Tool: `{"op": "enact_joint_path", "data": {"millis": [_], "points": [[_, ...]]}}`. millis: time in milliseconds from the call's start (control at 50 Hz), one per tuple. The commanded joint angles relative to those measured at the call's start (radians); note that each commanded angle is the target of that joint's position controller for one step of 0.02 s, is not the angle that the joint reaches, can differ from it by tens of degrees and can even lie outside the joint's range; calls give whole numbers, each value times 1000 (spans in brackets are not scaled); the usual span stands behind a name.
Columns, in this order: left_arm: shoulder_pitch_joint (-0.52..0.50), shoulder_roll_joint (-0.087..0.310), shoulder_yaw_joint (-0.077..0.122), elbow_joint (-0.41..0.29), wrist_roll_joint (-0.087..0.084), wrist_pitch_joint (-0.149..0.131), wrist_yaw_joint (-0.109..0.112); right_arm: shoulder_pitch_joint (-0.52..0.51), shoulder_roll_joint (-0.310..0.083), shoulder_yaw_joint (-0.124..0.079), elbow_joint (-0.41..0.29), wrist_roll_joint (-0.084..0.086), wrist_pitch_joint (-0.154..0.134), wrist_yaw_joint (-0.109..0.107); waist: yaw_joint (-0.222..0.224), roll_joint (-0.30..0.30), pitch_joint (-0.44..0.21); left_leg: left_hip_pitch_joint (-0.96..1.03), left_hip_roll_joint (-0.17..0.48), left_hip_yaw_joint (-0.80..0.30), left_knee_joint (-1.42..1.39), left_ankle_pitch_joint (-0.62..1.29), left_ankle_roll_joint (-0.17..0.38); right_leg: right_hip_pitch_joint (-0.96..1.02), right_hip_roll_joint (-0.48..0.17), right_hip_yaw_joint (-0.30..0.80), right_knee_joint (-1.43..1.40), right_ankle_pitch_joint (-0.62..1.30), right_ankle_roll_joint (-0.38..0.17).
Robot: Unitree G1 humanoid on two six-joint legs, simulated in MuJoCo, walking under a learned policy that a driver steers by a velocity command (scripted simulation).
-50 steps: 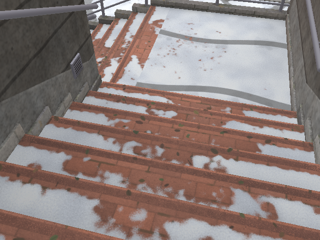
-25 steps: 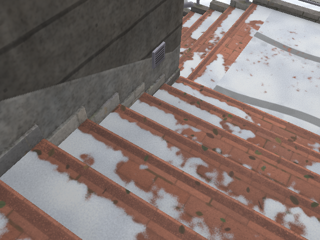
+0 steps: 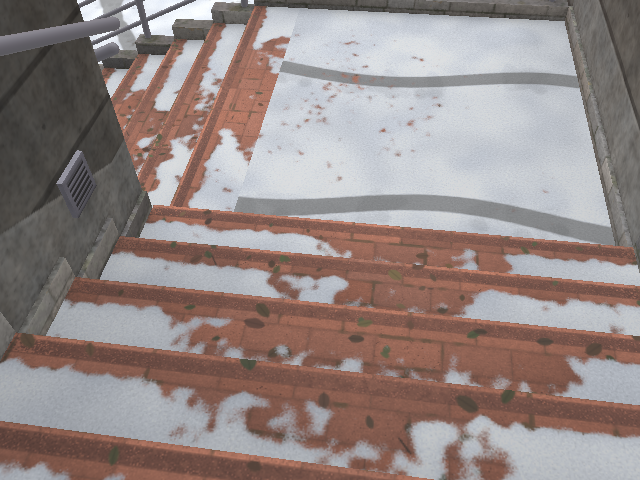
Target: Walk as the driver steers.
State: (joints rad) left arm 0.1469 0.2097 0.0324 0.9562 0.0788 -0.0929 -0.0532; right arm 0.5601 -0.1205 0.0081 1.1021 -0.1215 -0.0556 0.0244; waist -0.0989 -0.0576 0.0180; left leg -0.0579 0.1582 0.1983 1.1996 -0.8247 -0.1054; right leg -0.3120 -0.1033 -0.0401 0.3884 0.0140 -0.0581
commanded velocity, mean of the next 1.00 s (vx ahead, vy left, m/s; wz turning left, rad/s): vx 0.50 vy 0.00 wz -0.58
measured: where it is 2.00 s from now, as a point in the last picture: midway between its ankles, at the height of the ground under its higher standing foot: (467, 367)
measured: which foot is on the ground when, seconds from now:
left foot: down 0.00-0.00, up 0.02-0.42, down 0.44-1.00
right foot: down 0.00-0.46, up 0.48-1.00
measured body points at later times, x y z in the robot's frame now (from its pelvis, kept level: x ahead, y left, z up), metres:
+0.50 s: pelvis +0.30 +0.03 -0.18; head +0.31 +0.03 +0.27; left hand +0.25 +0.25 -0.32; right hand +0.42 -0.22 -0.28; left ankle +0.40 +0.11 -0.91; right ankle +0.11 -0.11 -0.69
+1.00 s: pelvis +0.51 -0.04 -0.20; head +0.51 -0.04 +0.25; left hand +0.76 +0.04 -0.32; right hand +0.28 -0.11 -0.34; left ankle +0.41 +0.12 -0.90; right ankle +0.48 -0.19 -0.86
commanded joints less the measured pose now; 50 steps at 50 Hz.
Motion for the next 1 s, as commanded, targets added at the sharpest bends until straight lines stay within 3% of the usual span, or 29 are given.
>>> {"op": "enact_joint_path", "data": {"millis": [20, 40, 60, 80, 100, 140, 180, 240, 260, 300, 320, 340, 380, 420, 440, 460, 480, 500, 520, 540, 580, 600, 620, 640, 660, 740, 820, 920, 1000], "points": [[803, 292, 109, 224, 3, -14, -7, 21, -97, -23, -102, 51, -10, 88, 333, -178, -446, -832, -166, -84, 790, -56, 18, 1236, -221, 357, 247, 895, -381], [782, 250, 103, 223, -10, -31, 6, -283, -107, -23, -225, 90, -52, 78, 405, -132, -234, -1124, -136, -137, 799, -38, 59, 1091, -249, 441, 133, 459, -359], [628, 190, 81, 182, -26, -32, 2, -399, -169, -42, -262, 103, -70, 48, 354, -26, -106, -1148, -69, -187, 729, 28, 83, 826, -238, 463, 77, 162, -307], [540, 129, 59, 164, -18, -24, -18, -324, -180, -49, -244, 83, -71, 24, 270, 6, -57, -1041, -33, -226, 644, 109, 102, 588, -245, 457, 54, 166, -326], [396, 81, 30, 137, -2, -17, -27, -259, -109, -33, -239, 72, -65, 2, 146, 81, 16, -888, 16, -304, 460, 254, 150, 268, -265, 459, 35, 25, -328], [203, -7, -18, 52, -7, -34, -7, -247, -22, -8, -248, 8, -40, -19, 71, 92, 108, -716, 52, -341, 133, 546, 200, -142, -173, 400, -74, -218, -302], [127, 17, -31, -5, -37, -55, 3, -249, -66, -13, -242, 13, -29, -8, 53, 12, 53, -452, -10, -247, -147, 769, 185, -356, -59, 269, -87, -269, -264], [145, 126, -21, -42, 29, -62, -10, -144, -83, 0, -253, 18, -33, 17, 1, 25, 19, -171, -100, -133, -39, 882, 127, -600, 27, 203, 162, -90, -227], [273, 74, -25, 5, 28, -71, 12, -303, -100, 10, -295, 16, -34, 22, 119, 62, 16, -464, -39, -306, -216, 1108, 98, -305, 11, 296, 254, -245, -217], [555, 36, -33, 95, -1, -68, 48, -535, -136, 16, -360, 9, -34, 24, 266, 30, 33, -951, -43, -308, -418, 1030, 71, 192, -53, 496, 453, -345, -248], [683, 2, -36, 131, -2, -53, 61, -614, -130, 18, -370, 2, -35, 29, 322, 14, 13, -1076, -45, -302, -469, 980, 68, 333, -53, 560, 523, -374, -245], [624, -47, -44, 81, -20, -39, 71, -654, -102, 42, -357, 19, -34, 39, 349, 92, 43, -857, -20, -306, -873, 1274, 92, 153, 28, 460, 526, -534, -186], [454, 125, -25, 24, 34, -10, 15, -556, -112, 33, -369, 59, -28, 33, 218, -47, 79, -239, -92, -157, -654, 1290, 94, -430, 48, 459, 429, -617, -199], [366, 117, -26, -35, 26, -4, -4, -335, -210, -18, -313, 68, -22, 14, 68, 7, 109, 46, -104, -123, -697, 1113, 112, -536, 66, 472, 533, -651, -149], [355, 136, -18, -39, 16, -6, -22, -178, -319, -65, -276, 80, -34, 8, -15, 51, 48, 222, -102, -106, -740, 1023, 156, -502, 114, 442, 720, -568, -89], [400, 108, -25, 14, 31, -12, -57, -11, -349, -88, -235, 54, -43, 21, -89, 95, -104, 418, 0, -233, -596, 1092, 314, -538, 168, 394, 1088, -422, 7], [720, -83, -44, 73, -16, -16, -62, 48, -408, -91, -215, 26, -49, 49, 85, 370, -427, 675, 244, -413, -424, 1732, 467, -656, 229, 224, 1636, -792, 37], [660, -6, -36, 7, -56, -17, -67, 61, -390, -75, -227, 5, -32, 73, 47, 260, -376, 586, 349, -673, -552, 1530, 511, -877, 237, 217, 1862, -745, 37], [436, 57, -19, -71, -48, -8, -37, -17, -358, -71, -213, 36, -24, 84, 24, 226, -181, 377, 382, -791, -719, 847, 482, -1068, 176, 202, 1845, -590, 36], [327, 50, -20, -65, -35, -5, -2, -114, -208, -28, -231, 42, -37, 81, 60, 66, -28, 109, 281, -626, -803, 445, 383, -1014, 86, 207, 1667, -368, 13], [367, -34, -44, -63, -31, 10, 16, -150, -112, -6, -208, 18, -44, 54, 160, 41, 58, -270, 302, -521, -885, 549, 338, -739, -32, 199, 1475, -211, -9], [385, -58, -52, -55, -14, 16, 4, -167, -32, 14, -186, 29, -71, 16, 191, 59, 108, -336, 197, -415, -886, 546, 280, -717, -75, 215, 1236, -44, -42], [356, -68, -56, -66, 0, 19, -17, -168, -52, 11, -173, 37, -93, -7, 170, 119, 112, -349, 165, -368, -910, 528, 275, -710, -60, 182, 1155, -31, -48], [293, -28, -39, -77, -10, 5, -27, -177, -36, 15, -170, 32, -119, -28, 129, 62, 74, -380, 123, -266, -944, 593, 280, -615, -45, 175, 894, 116, -50], [220, 11, -22, -85, -9, 0, -38, -119, -62, 20, -135, 25, -125, -37, 97, 107, 73, -353, 144, -247, -958, 654, 295, -590, -40, 151, 791, 135, -42], [203, 5, -10, -83, -11, -3, -51, -35, -169, 1, -50, -23, -100, -18, 136, 67, 3, -96, 200, -181, -847, 1181, 295, -667, -2, 222, 785, 147, -44], [113, 26, -4, -117, 0, 15, -56, 25, -111, 20, -7, -11, -99, -20, 114, 92, 23, -52, 163, -73, -813, 1143, 262, -646, -5, 145, 822, 81, -44], [-33, 19, -5, -189, -20, 12, -63, 146, -130, 12, 41, 1, -96, -53, 41, 132, 52, 121, 179, -23, -745, 1200, 264, -673, 1, 59, 780, -110, -28], [11, 69, 25, -205, -5, 6, -42, 11, -240, -32, -22, 15, -101, -51, 104, 175, 29, -23, 156, 96, -661, 1483, 252, -301, 89, -79, 685, -319, -23]]}}
Keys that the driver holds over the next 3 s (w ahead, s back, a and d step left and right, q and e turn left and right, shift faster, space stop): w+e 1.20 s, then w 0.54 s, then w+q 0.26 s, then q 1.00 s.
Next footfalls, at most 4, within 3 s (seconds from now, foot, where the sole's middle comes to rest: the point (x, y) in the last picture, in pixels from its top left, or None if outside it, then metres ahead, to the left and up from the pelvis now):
0.44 left None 0.45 0.11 -0.94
1.04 right None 0.49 -0.19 -0.94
1.34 left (374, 408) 0.79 -0.17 -1.09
1.68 right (495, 408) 0.76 -0.50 -1.09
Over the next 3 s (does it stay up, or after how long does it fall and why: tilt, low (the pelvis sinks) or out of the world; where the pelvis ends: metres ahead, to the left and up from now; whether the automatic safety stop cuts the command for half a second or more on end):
stays up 1.01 -0.53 -0.47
